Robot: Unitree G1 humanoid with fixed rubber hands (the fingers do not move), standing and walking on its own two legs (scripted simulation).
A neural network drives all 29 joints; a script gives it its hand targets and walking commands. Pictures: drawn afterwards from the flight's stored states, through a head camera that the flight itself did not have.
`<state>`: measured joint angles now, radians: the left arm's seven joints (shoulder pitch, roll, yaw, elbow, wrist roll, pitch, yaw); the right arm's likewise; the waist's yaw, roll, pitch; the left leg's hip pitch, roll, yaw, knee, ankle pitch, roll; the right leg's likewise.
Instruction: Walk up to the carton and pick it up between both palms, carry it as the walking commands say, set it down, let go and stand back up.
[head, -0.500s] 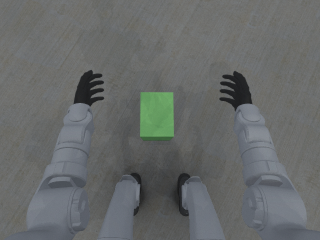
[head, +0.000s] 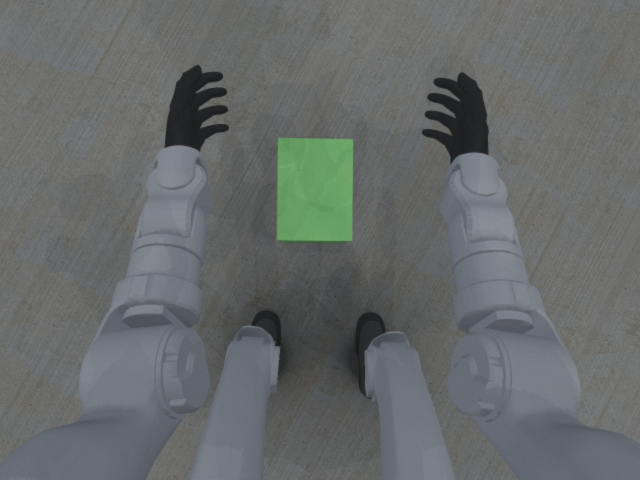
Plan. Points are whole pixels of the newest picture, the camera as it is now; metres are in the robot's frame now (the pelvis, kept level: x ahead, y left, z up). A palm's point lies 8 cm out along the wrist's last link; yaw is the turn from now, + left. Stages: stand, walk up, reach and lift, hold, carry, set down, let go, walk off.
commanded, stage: reach and lift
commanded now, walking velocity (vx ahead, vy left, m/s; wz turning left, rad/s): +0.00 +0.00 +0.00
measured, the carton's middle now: (314, 197) +0.47 +0.03 -0.53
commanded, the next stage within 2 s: none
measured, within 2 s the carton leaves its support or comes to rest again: neither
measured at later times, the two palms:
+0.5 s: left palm (221, 169) +0.47 +0.17 -0.28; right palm (423, 174) +0.48 -0.14 -0.28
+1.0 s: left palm (240, 183) +0.47 +0.17 -0.41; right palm (399, 190) +0.48 -0.14 -0.41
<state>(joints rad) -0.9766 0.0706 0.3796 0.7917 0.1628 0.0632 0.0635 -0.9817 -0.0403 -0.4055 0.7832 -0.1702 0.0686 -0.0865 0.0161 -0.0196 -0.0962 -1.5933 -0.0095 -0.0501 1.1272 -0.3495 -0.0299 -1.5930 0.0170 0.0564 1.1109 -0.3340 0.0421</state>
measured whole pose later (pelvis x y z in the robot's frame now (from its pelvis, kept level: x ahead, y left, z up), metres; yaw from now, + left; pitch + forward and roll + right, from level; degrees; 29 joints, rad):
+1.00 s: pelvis -0.05 +0.00 -0.23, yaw +1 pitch +43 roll +0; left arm -1.35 0.26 0.16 1.09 -0.11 0.02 0.13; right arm -1.33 -0.22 -0.17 1.05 0.10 0.03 -0.15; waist 0.00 -0.01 0.21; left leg -2.24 -0.08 -0.07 2.04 -0.55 -0.07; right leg -2.24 0.07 0.08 2.03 -0.55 0.09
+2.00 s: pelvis -0.05 +0.00 -0.27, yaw +1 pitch +38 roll +0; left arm -1.45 0.18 0.29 1.12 0.03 0.05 0.13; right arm -1.48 -0.12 -0.30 1.13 -0.07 0.06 -0.15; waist 0.00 -0.01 0.35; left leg -2.24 -0.08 -0.06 2.17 -0.58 -0.07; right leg -2.24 0.08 0.09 2.16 -0.58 0.10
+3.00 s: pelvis -0.05 -0.01 -0.26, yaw +2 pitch +39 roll +0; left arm -1.35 0.08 0.36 0.88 0.13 0.22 0.17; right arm -1.32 -0.02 -0.37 0.85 -0.11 0.21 -0.21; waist 0.00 -0.01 0.22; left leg -2.25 -0.13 -0.09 2.14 -0.57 -0.10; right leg -2.25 0.14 0.11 2.14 -0.58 0.12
